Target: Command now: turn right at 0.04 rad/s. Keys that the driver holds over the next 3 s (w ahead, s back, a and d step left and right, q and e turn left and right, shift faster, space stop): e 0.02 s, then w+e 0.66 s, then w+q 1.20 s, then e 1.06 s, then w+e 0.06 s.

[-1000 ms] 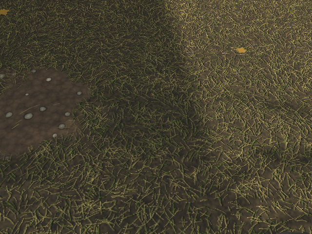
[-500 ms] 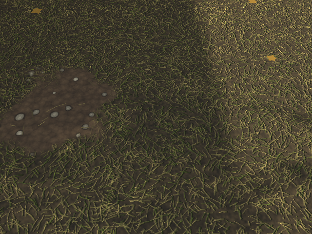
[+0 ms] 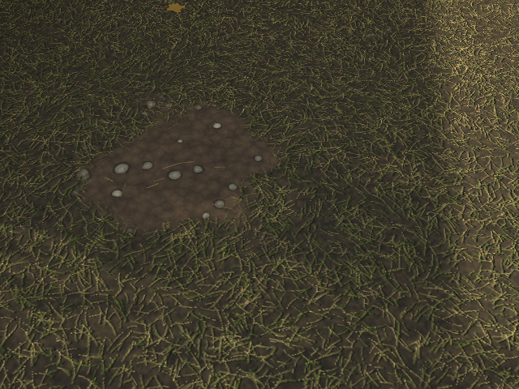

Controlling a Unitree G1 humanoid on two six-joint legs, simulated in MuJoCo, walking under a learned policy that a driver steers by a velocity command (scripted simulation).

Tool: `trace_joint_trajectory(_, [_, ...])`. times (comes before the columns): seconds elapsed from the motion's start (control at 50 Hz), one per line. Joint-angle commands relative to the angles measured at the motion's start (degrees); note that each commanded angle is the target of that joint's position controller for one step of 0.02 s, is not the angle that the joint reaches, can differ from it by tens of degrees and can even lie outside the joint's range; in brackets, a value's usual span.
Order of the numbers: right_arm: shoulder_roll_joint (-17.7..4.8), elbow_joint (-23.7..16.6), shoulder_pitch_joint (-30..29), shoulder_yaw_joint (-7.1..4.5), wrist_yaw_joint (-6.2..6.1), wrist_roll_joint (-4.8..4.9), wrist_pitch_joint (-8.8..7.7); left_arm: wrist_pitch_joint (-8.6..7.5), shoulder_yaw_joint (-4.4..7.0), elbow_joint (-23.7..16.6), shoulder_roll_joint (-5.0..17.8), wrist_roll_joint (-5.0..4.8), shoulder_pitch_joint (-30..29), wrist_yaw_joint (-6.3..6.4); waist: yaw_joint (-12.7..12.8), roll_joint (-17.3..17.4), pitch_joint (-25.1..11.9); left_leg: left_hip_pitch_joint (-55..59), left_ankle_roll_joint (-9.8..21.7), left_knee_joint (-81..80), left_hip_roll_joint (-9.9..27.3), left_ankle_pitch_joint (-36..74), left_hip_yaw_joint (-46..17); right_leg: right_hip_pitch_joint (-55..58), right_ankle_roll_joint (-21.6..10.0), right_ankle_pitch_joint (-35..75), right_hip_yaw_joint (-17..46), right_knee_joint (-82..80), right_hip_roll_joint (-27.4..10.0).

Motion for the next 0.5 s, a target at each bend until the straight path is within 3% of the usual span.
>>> trace_joint_trajectory(0.02, [-5.13, -1.51, -0.78, -0.51, 0.61, -0.28, -1.08, -1.45, 0.19, -3.4, 2.99, 0.11, -0.41, -0.81, 0.54, 7.66, -3.72, -0.85, 6.71, -7.54, 13.61, 0.54, -10.33, 10.79, -1.94, 7.71, -1.69, -13.91, 0.06])
trace_joint_trajectory(0.04, [-5.06, -0.48, 1.6, -0.39, 0.68, -0.59, -1.56, -1.57, 0.12, -3.47, 3.94, 0.74, 0.03, -0.79, 0.16, 5.97, -4.39, -1.36, 4.2, -7.15, 11.78, -6.08, -9.28, 13.53, -2.96, 10.86, -0.38, -15.75, -0.54])
trace_joint_trajectory(0.06, [-5.49, -0.46, 2.7, -0.43, 0.69, -1.37, -1.97, -1.58, 0.31, -4.17, 6.49, 0.94, 0.25, -0.48, -1.42, 2.24, -3.98, -2.97, 1.72, -4.26, 8.72, -14.72, -7.07, 14.0, -4.89, 13.78, 4.13, -15.04, -4.16])
trace_joint_trajectory(0.08, [-6.04, -1.23, 3.23, -0.81, 0.58, -1.28, -2.29, -1.42, 1.39, -3.4, 10.2, 0.16, 0.46, -0.31, -3.54, -3.45, -2.81, -4.01, -0.22, -2.02, 3.5, -18.4, -0.72, 9.69, -8.59, -0.21, 6.33, -14.64, -4.27])
trace_joint_trajectory(0.1, [-6.93, -1.61, -0.25, -1.11, 0.24, -0.79, -2.64, -1.47, 1.69, -3.15, 9.67, -0.33, 2.46, -0.43, -0.67, -5.86, -0.38, -2.88, -1.82, 3.45, 1.75, -18.86, 3.46, 3.92, -11.72, -17.04, 11.2, -20.06, -5.11])
trace_joint_trajectory(0.12, [-6.45, -2.15, -1.93, -1.41, 0.08, 0.23, -3.18, -1.73, 1.33, -2.42, 8.95, -0.09, 4.67, -0.48, 0.12, -9.67, 1.62, -4.12, -2.6, 9.11, 0.98, -16.86, 6.43, 2.23, -13.79, -25.65, 18.12, -25.71, -8.5])
trace_joint_trajectory(0.14, [-4.97, -2.41, -2.24, -1.32, 0.1, 1.08, -3.77, -1.93, 1.26, -2.14, 9.32, 0.04, 5.22, -0.45, -0.05, -13.06, 3.88, -5.34, -2.57, 11.06, 0.74, -15.05, 7.25, 1.65, -15.38, -28.05, 24.39, -29.13, -10.97])
trace_joint_trajectory(0.16, [-4.88, -2.66, -2.26, -1.46, 0.39, 1.37, -4.5, -2.14, 1.29, -2.25, 9.18, -0.33, 5.1, -0.28, -0.09, -13.94, 4.97, -5.64, -2.06, 10.65, 1.53, -13.88, 5.81, 1.7, -16.03, -26.66, 26.79, -29.86, -11.67])
trace_joint_trajectory(0.18, [-4.46, -2.64, -2.14, -1.61, 0.82, 1.42, -5.35, -2.24, 1.35, -2.49, 9.02, -0.65, 4.8, 0.0, -0.37, -13.28, 4.34, -4.63, -1.31, 9.06, 2.35, -13.25, 4.79, 2.56, -15.7, -23.8, 26.47, -28.94, -11.27])
trace_joint_trajectory(0.22, [-2.97, -1.38, 1.27, -1.79, 1.57, 1.68, -6.77, -1.67, 1.29, -4.11, 8.57, -1.41, 1.33, 0.25, -3.31, -10.81, 2.15, 5.68, 0.22, -2.41, 3.08, -9.1, 4.62, -0.33, -13.2, -18.87, 22.11, -26.14, -6.97])
trace_joint_trajectory(0.24, [-4.16, -0.17, 4.05, -2.49, 1.59, 1.61, -6.98, -1.58, 1.02, -5.09, 7.18, -1.38, 0.13, 0.37, -4.38, -9.0, -0.26, 13.32, 0.4, -4.15, 4.98, -4.83, 3.42, -3.65, -11.24, -15.25, 19.35, -22.65, -4.54])
trace_joint_trajectory(0.26, [-6.78, 1.27, 9.48, -3.44, 1.26, 0.99, -6.99, -1.8, 0.23, -6.93, 4.08, -1.34, -2.19, 0.42, -6.42, -2.84, -2.41, 21.83, 1.85, -6.67, 10.64, -10.29, -3.48, -11.49, -8.29, -12.25, 13.48, -12.59, -0.17])
trace_joint_trajectory(0.28, [-10.76, 2.62, 14.59, -4.58, 1.37, 0.67, -6.94, -2.46, -0.5, -9.33, 1.58, -2.03, -3.33, 0.36, -7.36, 8.66, -2.89, 26.71, 6.65, -14.64, 20.52, -22.58, -19.69, -20.29, -5.92, -9.22, 5.34, 2.29, 4.66])
trace_joint_trajectory(0.3, [-10.97, 3.05, 14.33, -4.7, 1.44, 0.42, -7.01, -3.03, 0.18, -10.39, 4.34, -2.29, -3.62, 0.35, -6.46, 10.49, 1.75, 24.38, 11.48, -17.62, 28.51, -24.01, -29.02, -27.84, -5.71, -13.02, 5.93, 12.42, 1.52])
trace_joint_trajectory(0.32, [-7.76, 2.87, 13.13, -3.8, 1.04, 0.61, -7.24, -3.29, 0.81, -9.36, 5.62, -2.53, -1.73, 0.04, -4.78, 7.07, 3.69, 23.99, 11.97, -17.57, 28.17, -21.42, -26.69, -30.47, -6.13, -10.62, 7.53, 18.75, -0.5])
trace_joint_trajectory(0.38, [-5.82, 3.06, 10.77, -3.14, 0.54, 0.73, -7.15, -3.49, 0.63, -8.26, 4.03, -1.95, -0.59, -1.36, -3.29, 5.62, 3.47, 24.44, 7.68, -18.42, 23.15, -4.97, -11.64, -32.18, -6.24, -0.27, 6.16, 22.47, -3.35])
trace_joint_trajectory(0.44, [-6.55, 3.87, 10.74, -3.1, 0.58, 0.52, -7.01, -3.54, -0.26, -9.76, 2.07, -1.57, -3.61, -2.8, -4.01, 5.6, 3.12, 19.69, 6.27, -18.95, 19.27, 9.68, 0.39, -27.85, -4.23, 6.32, 1.35, 17.99, -3.56])
trace_joint_trajectory(0.5, [-8.81, 5.17, 11.12, -3.29, 0.39, 0.85, -6.65, -3.85, -1.44, -12.1, 0.33, -1.49, -8.56, -4.01, -5.25, 5.57, 4.17, 15.37, 5.53, -19.37, 18.02, 12.77, 7.15, -21.91, -3.65, 13.36, -2.23, 7.17, -3.63])
Next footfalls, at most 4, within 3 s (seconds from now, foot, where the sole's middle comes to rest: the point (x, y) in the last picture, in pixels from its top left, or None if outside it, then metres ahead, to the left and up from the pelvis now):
0.04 right None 0.05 -0.15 -0.77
0.68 right None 0.32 -0.26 -0.78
1.24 left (327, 314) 0.69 -0.18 -0.78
1.70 right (395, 239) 0.94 -0.42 -0.78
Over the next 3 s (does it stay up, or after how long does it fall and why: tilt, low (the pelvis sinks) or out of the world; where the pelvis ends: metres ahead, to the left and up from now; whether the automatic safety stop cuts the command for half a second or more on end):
stays up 1.03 -0.29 0.00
